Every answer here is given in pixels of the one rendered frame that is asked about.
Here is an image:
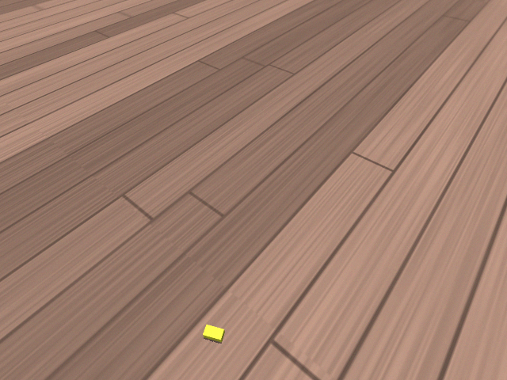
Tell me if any small box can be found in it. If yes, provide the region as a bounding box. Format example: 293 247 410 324
203 325 225 342

